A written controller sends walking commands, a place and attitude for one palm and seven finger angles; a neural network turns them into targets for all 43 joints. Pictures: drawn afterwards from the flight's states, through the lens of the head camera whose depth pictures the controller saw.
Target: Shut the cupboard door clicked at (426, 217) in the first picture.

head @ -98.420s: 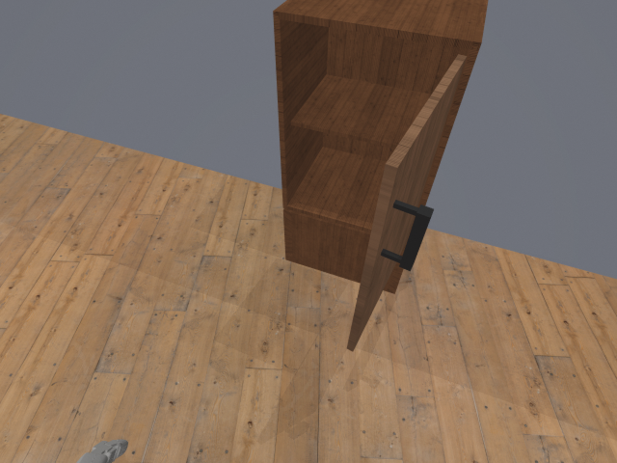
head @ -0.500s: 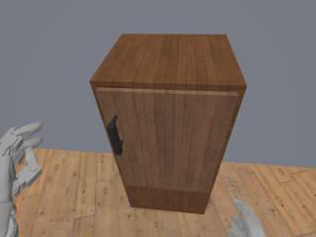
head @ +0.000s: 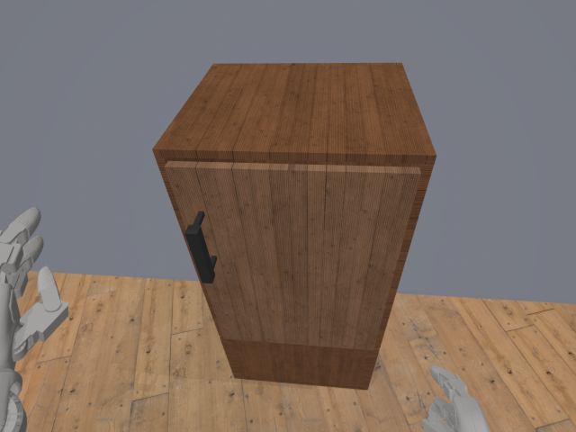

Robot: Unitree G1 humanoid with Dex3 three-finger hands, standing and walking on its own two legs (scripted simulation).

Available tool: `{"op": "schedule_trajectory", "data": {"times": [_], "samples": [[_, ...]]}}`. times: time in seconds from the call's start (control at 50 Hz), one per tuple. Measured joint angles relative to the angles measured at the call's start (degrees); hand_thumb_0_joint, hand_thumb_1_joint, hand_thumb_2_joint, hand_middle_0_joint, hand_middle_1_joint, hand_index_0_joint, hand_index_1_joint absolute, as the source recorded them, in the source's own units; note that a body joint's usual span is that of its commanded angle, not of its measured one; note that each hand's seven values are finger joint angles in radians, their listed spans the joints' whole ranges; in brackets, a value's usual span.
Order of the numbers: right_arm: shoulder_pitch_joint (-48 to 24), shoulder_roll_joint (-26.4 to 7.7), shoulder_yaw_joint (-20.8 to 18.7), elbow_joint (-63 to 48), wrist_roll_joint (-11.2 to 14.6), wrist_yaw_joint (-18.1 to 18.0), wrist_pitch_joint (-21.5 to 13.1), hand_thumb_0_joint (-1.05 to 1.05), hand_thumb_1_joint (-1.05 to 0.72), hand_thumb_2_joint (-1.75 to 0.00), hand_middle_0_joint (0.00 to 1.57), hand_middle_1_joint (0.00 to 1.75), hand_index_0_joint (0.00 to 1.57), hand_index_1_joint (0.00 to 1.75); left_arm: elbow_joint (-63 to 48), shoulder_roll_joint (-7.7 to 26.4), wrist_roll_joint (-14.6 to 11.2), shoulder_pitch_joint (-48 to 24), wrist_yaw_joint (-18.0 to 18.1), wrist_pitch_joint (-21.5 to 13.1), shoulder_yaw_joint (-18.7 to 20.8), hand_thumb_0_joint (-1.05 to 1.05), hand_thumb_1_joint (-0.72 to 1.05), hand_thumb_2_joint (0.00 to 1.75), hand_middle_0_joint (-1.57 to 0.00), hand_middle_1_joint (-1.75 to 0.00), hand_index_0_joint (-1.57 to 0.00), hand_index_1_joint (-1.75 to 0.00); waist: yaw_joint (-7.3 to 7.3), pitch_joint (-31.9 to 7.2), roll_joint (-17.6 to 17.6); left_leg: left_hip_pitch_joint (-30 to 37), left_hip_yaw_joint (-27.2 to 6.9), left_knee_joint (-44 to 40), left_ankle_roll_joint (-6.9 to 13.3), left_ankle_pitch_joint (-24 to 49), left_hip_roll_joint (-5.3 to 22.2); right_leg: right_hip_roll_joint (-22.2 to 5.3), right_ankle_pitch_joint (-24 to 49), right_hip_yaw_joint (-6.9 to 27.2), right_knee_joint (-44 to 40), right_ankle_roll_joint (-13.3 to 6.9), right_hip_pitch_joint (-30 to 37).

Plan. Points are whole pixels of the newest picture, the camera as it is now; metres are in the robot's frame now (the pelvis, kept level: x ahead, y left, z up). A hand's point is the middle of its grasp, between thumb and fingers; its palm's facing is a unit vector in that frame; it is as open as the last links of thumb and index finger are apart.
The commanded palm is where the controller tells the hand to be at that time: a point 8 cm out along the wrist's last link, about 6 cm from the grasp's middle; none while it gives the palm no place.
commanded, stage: step back with the hand held close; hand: left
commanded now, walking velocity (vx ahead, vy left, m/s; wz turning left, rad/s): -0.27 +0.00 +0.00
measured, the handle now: (204, 247) +0.44 +0.23 -0.02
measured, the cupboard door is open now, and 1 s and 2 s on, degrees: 0 0 0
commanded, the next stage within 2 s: stop stepping back and stand still in 1.54 s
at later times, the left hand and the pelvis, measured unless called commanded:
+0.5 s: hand (22, 339) +0.15 +0.29 +0.16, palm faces +0.42 -0.77 -0.48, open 7.4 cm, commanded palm +0.09 +0.32 +0.17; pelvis -0.05 +0.02 -0.01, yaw +0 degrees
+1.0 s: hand out of the picture +0.09 +0.30 +0.16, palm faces +0.48 -0.75 -0.45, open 7.4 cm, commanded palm +0.02 +0.33 +0.17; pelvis -0.11 +0.02 -0.02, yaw +2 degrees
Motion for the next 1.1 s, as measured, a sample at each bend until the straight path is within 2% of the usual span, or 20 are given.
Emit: {"op": "schedule_trajectory", "data": {"times": [0.04,0.12,0.2,0.3,0.42,0.56,0.7,0.88,0.98,1.02,1.1], "samples": [[-0.11,-0.08,-0.04,-0.40,0.06,0.16,0.44,0.02,-0.91,-0.90,0.20,0.30,0.20,0.30,0.66,-0.15,0.04,-0.09,-0.15,-0.23,0.28,0.01,0.89,0.90,-0.21,-0.30,-0.21,-0.31,-0.27,-0.04,0.26,-0.68,-0.18,0.27,-0.06,0.08,0.20,0.20,0.24,-0.19,-0.22,-0.08,-0.38],[-0.80,-0.82,-0.52,-1.10,-0.17,0.54,2.28,0.01,-0.91,-0.90,0.20,0.30,0.20,0.30,0.90,-0.07,0.43,0.95,0.16,-2.44,1.20,0.01,0.89,0.90,-0.21,-0.30,-0.21,-0.30,-1.86,-0.69,0.86,-4.70,-1.16,2.85,-0.07,-0.44,0.69,0.72,0.95,-1.22,-0.49,-0.22,-2.82],[-1.05,-1.64,-1.63,-1.52,-0.19,0.35,4.26,0.01,-0.91,-0.90,0.20,0.30,0.20,0.30,-1.13,0.36,0.51,3.72,0.54,-3.61,0.82,0.01,0.89,0.90,-0.21,-0.30,-0.21,-0.30,-2.85,-0.66,0.31,-7.32,-1.12,3.89,0.22,-0.34,0.24,0.25,1.00,-1.23,0.65,0.14,-5.46],[-0.78,-1.96,-2.54,-2.54,-0.03,-0.61,6.44,0.01,-0.91,-0.90,0.20,0.30,0.20,0.30,-4.00,2.36,0.36,6.48,1.01,-3.67,1.42,0.01,0.89,0.90,-0.21,-0.30,-0.21,-0.30,-3.20,-0.20,-0.99,-8.53,-0.15,3.55,0.87,0.58,-0.67,-0.74,1.23,-0.32,2.03,0.99,-7.64],[-0.91,-0.97,-2.34,-3.82,0.18,-1.10,7.74,0.01,-0.91,-0.90,0.20,0.30,0.20,0.30,-5.00,4.97,0.20,5.92,1.91,-3.84,3.68,0.01,0.89,0.90,-0.21,-0.30,-0.21,-0.30,-3.34,-0.09,-2.41,-9.91,0.80,3.76,1.45,1.85,-1.03,-1.15,2.51,0.58,2.81,1.56,-9.51],[-0.39,0.09,-1.32,-4.97,0.15,-1.00,6.88,0.01,-0.91,-0.90,0.20,0.30,0.20,0.30,-4.68,4.08,1.18,5.57,2.27,-4.60,3.38,0.01,0.89,0.90,-0.21,-0.30,-0.21,-0.30,-3.69,-0.75,-3.21,-12.83,1.11,5.44,1.94,3.15,-0.99,-1.15,4.15,0.77,4.07,1.82,-12.27],[1.73,0.09,-1.05,-4.50,-0.39,-0.80,5.28,0.01,-0.91,-0.90,0.20,0.30,0.20,0.30,-5.63,2.90,2.96,4.99,2.73,-6.29,3.64,0.01,0.89,0.90,-0.21,-0.30,-0.21,-0.30,-3.48,-0.66,-3.51,-16.80,0.14,10.10,2.11,1.76,-0.04,-0.38,4.77,-0.61,5.75,1.45,-14.52],[3.18,-0.39,-1.45,-2.10,-0.96,-0.57,3.32,0.01,-0.91,-0.90,0.20,0.30,0.20,0.30,-7.67,2.99,3.13,3.87,4.42,-8.81,4.25,0.01,0.89,0.90,-0.21,-0.30,-0.21,-0.30,-4.04,-0.58,-4.06,-19.48,-0.36,11.36,1.82,2.21,0.65,0.25,5.20,-1.23,5.15,1.32,-15.97],[2.90,0.50,-1.57,-2.03,-1.04,-0.78,2.25,0.01,-0.91,-0.90,0.20,0.30,0.20,0.30,-7.55,5.30,3.39,3.57,4.04,-9.65,5.77,0.01,0.89,0.90,-0.21,-0.30,-0.21,-0.30,-5.40,0.27,-4.75,-20.32,-0.58,10.81,2.02,5.50,0.11,1.72,4.47,1.96,8.42,1.84,-15.98],[2.41,0.91,-1.52,-1.94,-1.20,-0.64,2.11,0.01,-0.91,-0.90,0.20,0.30,0.20,0.30,-7.35,5.82,3.54,3.93,3.59,-10.07,6.77,0.01,0.89,0.90,-0.21,-0.30,-0.21,-0.30,-4.98,0.12,-4.92,-21.20,-0.22,11.44,2.00,5.18,0.39,2.32,2.69,3.12,8.91,1.92,-16.19],[0.63,1.41,-1.49,-1.99,-1.50,-0.22,1.51,0.01,-0.91,-0.90,0.20,0.30,0.20,0.30,-7.71,5.64,3.53,4.20,2.85,-10.44,7.64,0.01,0.89,0.90,-0.21,-0.30,-0.21,-0.30,-4.49,1.67,-4.67,-22.25,0.00,12.70,1.65,5.37,1.22,3.13,3.37,3.32,10.29,1.36,-17.47]]}}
